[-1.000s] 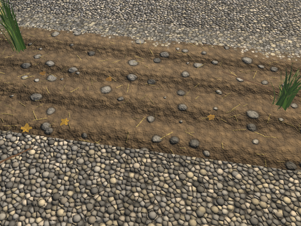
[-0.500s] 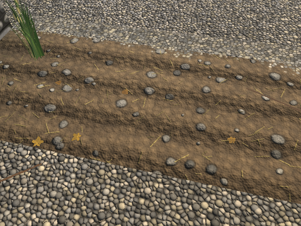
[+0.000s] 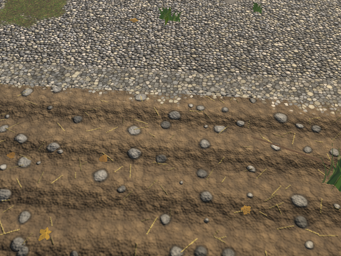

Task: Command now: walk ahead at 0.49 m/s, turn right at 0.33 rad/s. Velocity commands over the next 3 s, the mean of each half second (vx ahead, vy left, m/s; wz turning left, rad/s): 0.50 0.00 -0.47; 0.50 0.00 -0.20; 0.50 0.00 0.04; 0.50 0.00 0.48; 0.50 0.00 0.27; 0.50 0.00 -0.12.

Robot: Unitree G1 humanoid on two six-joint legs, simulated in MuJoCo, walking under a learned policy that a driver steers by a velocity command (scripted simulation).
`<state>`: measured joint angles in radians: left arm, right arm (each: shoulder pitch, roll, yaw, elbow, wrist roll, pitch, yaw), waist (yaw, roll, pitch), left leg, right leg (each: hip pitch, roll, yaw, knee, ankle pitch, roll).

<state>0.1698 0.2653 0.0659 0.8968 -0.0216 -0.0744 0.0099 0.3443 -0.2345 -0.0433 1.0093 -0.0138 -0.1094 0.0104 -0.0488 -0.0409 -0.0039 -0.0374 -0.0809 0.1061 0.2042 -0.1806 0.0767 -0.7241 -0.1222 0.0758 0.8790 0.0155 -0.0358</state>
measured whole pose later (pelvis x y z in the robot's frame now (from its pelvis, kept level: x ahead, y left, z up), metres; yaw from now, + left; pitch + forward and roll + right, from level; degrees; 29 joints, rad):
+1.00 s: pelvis +0.59 -0.08 +0.00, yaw -21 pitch +2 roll +1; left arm 0.22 0.28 0.06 0.74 0.00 -0.06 0.01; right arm 0.33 -0.25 -0.05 0.86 0.00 -0.10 0.03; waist -0.05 -0.05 0.01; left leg -0.17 -0.06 0.03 0.30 -0.17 0.07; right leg -0.64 -0.10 0.05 0.97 -0.21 -0.01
